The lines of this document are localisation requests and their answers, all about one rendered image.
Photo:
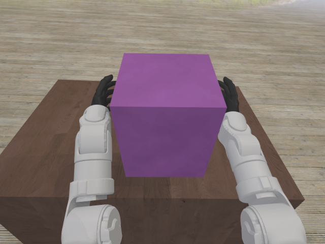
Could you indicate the right robot upper arm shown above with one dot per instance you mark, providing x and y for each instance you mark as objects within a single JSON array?
[{"x": 275, "y": 223}]

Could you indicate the carton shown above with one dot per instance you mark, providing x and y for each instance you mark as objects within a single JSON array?
[{"x": 167, "y": 110}]

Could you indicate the left robot hand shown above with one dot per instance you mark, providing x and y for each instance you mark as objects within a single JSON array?
[{"x": 101, "y": 94}]

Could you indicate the pedestal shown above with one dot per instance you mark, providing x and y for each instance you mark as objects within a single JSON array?
[{"x": 37, "y": 167}]

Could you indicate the robot right forearm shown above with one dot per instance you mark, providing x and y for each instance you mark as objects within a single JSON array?
[{"x": 255, "y": 184}]

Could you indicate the left robot upper arm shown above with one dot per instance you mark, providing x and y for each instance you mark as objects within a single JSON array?
[{"x": 98, "y": 224}]

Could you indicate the robot left forearm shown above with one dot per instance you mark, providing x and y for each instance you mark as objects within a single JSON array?
[{"x": 93, "y": 157}]

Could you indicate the right robot hand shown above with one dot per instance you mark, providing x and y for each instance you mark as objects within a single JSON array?
[{"x": 230, "y": 95}]

